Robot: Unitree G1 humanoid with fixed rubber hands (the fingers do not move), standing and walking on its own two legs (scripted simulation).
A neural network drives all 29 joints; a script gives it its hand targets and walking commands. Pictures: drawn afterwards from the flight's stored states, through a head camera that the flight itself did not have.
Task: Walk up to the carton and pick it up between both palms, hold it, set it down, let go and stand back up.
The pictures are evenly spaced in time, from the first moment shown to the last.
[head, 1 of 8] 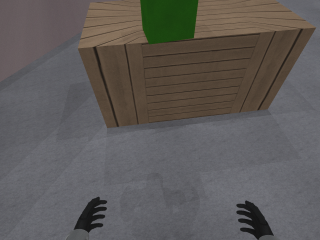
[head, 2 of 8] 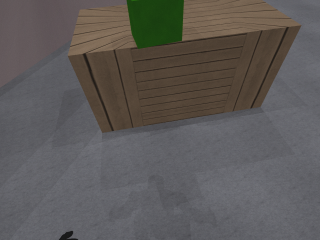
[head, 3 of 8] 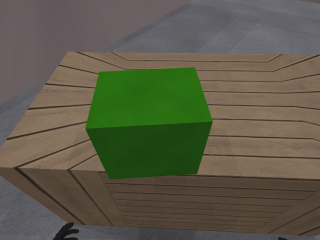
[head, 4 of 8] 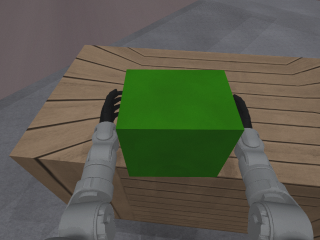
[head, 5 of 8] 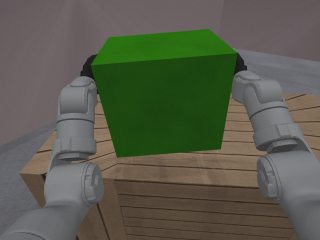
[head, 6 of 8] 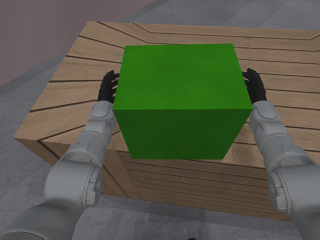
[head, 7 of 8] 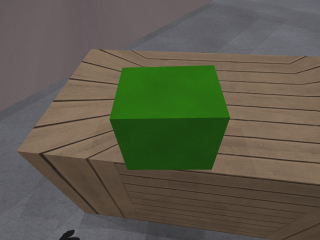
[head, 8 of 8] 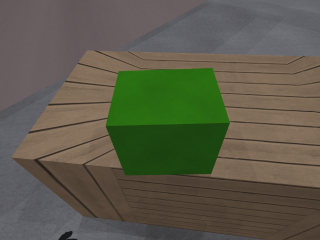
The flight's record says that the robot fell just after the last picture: no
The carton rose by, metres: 0.24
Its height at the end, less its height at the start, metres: +0.00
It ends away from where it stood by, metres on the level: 0.01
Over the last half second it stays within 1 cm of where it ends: yes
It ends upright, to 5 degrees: yes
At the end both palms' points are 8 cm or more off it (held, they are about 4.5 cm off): yes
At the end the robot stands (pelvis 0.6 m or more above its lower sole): yes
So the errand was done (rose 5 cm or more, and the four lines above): yes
